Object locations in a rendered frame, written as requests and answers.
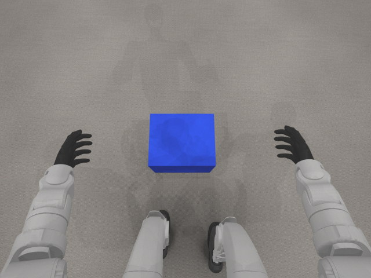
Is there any left robot hand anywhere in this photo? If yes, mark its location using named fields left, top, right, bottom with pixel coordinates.
left=54, top=130, right=92, bottom=168

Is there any right robot hand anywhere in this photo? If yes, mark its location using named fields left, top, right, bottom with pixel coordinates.
left=274, top=126, right=314, bottom=164

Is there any left robot forearm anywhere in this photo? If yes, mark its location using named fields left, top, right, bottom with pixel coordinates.
left=0, top=164, right=75, bottom=278

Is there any right robot forearm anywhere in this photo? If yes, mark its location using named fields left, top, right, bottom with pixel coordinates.
left=294, top=159, right=371, bottom=258

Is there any carton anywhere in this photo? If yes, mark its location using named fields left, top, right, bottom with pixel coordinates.
left=148, top=114, right=216, bottom=173

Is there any robot thigh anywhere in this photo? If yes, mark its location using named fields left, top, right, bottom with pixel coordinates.
left=122, top=217, right=169, bottom=278
left=216, top=222, right=268, bottom=278

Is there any left robot upper arm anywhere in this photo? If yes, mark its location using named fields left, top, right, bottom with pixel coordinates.
left=2, top=258, right=68, bottom=278

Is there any robot left thigh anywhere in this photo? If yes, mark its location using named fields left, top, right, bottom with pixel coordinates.
left=122, top=217, right=169, bottom=278

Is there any robot right thigh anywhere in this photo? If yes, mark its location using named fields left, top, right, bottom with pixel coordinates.
left=216, top=222, right=268, bottom=278

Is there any right robot upper arm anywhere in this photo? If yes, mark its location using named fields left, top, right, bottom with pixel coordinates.
left=317, top=256, right=371, bottom=278

